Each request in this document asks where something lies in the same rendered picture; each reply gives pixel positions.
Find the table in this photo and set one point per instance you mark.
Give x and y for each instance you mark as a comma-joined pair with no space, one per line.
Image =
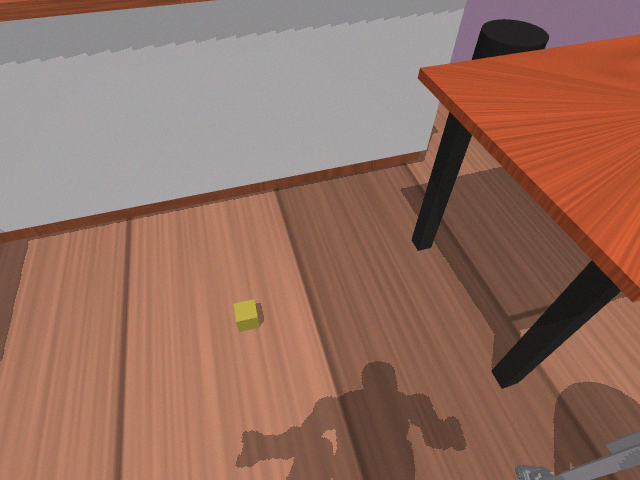
564,122

